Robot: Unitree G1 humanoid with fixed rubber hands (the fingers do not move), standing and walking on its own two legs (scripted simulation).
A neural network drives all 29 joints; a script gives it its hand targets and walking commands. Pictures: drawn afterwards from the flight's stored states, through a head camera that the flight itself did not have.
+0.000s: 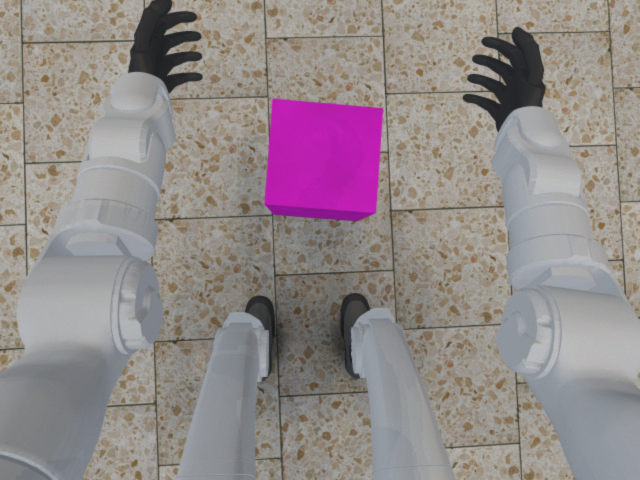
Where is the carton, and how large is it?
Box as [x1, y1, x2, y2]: [264, 99, 382, 220]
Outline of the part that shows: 272,99 264,204 274,214 358,220 374,213 376,205 382,108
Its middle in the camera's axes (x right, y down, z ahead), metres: +0.00 -0.15 +0.86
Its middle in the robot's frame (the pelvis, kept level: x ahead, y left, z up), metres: +0.52 -0.03 -0.53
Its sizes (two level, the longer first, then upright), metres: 0.210 0.200 0.250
